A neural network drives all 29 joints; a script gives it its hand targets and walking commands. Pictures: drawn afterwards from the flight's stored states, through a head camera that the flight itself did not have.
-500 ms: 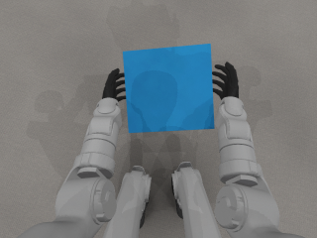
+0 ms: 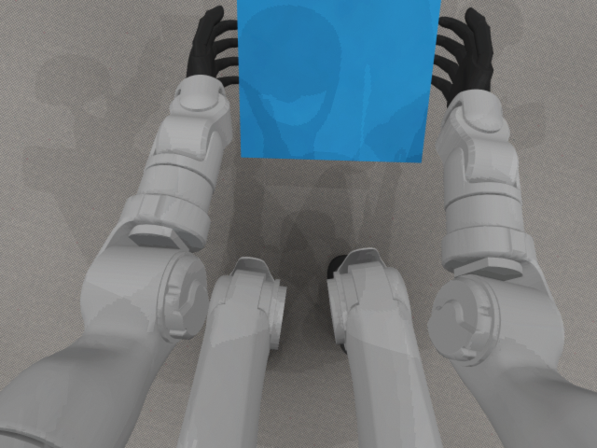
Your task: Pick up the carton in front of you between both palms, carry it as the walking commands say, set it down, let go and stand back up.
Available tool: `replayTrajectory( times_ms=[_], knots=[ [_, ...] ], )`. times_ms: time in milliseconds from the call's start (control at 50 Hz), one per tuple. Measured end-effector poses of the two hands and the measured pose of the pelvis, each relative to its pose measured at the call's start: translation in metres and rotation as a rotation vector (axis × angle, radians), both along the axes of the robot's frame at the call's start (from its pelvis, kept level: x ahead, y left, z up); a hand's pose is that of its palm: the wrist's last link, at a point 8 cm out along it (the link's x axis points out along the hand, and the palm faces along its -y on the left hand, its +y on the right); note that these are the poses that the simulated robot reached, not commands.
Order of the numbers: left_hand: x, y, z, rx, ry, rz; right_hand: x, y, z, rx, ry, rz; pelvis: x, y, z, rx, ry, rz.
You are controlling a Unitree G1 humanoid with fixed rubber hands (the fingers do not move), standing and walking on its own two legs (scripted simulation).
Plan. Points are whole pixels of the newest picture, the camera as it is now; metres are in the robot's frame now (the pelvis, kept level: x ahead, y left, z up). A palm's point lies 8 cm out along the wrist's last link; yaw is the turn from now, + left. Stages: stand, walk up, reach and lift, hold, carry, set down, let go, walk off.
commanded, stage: set down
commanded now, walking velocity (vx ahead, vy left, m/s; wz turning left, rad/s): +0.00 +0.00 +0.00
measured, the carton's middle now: (331, 77) +0.55 -0.07 -0.24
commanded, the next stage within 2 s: none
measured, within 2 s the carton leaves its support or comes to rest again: rests again in 0.92 s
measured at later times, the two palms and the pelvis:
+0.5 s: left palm (220, 79) +0.55 +0.08 -0.20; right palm (446, 89) +0.51 -0.22 -0.19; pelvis +0.00 -0.01 -0.05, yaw +0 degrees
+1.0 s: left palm (222, 73) +0.56 +0.08 -0.22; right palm (447, 83) +0.53 -0.22 -0.21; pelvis +0.01 +0.00 -0.06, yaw -1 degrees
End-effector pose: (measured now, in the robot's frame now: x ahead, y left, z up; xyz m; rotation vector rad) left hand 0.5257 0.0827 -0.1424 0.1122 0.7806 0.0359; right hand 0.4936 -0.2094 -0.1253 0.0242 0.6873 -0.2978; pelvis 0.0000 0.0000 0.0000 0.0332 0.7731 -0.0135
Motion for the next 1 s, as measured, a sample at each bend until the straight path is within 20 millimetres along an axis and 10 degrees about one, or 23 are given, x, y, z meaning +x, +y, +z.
replayTrajectory(
  times_ms=[180, 1000],
  knots=[
    [0.014, -0.011, -0.058, -0.056, -0.022, -0.004, 0.008, -0.011, -0.060, -0.004, 0.015, -0.009, 0.001, -0.009, -0.032, 0.008, -0.017, 0.015],
    [0.037, -0.004, -0.081, -0.098, -0.042, -0.072, 0.034, -0.015, -0.084, 0.016, 0.039, 0.074, 0.014, 0.001, -0.063, -0.046, -0.077, 0.016]
  ],
)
